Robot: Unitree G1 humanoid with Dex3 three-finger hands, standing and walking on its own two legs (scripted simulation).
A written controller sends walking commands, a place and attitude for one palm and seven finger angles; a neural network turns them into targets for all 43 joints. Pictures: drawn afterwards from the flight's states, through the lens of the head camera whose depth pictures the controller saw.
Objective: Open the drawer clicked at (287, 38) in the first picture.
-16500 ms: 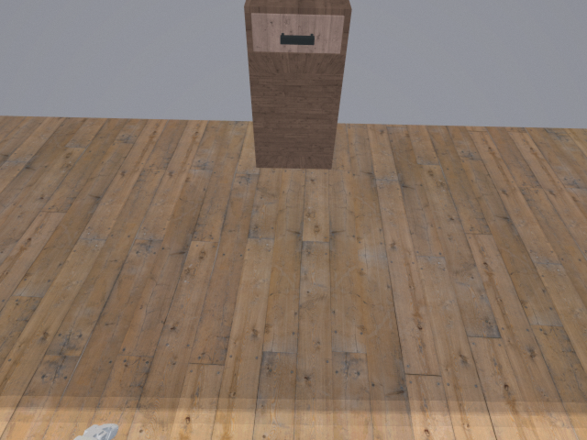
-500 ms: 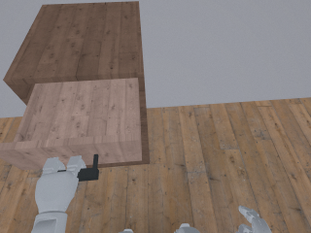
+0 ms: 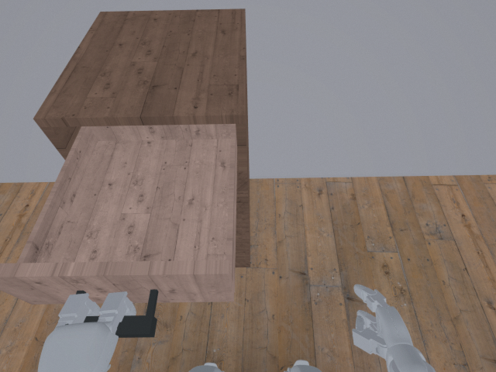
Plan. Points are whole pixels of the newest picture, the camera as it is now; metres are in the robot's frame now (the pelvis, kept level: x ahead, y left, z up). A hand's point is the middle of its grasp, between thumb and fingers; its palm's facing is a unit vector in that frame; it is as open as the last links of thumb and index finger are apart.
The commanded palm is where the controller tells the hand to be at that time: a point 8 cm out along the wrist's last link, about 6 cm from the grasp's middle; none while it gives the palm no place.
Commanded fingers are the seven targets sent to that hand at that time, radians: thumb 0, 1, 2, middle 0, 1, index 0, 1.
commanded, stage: pull the drawer open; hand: left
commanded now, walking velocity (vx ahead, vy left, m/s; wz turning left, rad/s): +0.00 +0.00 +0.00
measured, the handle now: (112, 311) +0.20 +0.23 -0.01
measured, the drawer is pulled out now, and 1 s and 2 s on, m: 0.30 0.30 0.30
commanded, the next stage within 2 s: open the thumb to release the handle in 0.08 s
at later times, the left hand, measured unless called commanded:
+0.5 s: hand (102, 352) +0.15 +0.23 -0.03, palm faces -0.04 -0.07 -1.00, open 8.4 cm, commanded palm +0.13 +0.24 +0.02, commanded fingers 0.00 -0.29 0.39 -0.31 -1.22 -0.31 -1.22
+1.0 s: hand (105, 351) +0.15 +0.23 -0.03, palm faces -0.02 -0.06 -1.00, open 13.8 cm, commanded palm +0.14 +0.23 +0.02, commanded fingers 0.00 -0.50 0.30 -0.30 -1.20 -0.30 -1.20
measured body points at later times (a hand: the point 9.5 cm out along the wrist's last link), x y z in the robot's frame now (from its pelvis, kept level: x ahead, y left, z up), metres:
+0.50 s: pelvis -0.01 -0.01 -0.01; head +0.06 -0.04 +0.44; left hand +0.15 +0.23 +0.03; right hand +0.18 -0.23 -0.12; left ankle -0.04 +0.12 -0.67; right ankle +0.00 -0.10 -0.67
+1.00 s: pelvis -0.03 -0.02 +0.00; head +0.04 -0.04 +0.44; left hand +0.15 +0.23 +0.02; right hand +0.18 -0.24 -0.11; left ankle -0.04 +0.12 -0.67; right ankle +0.00 -0.10 -0.67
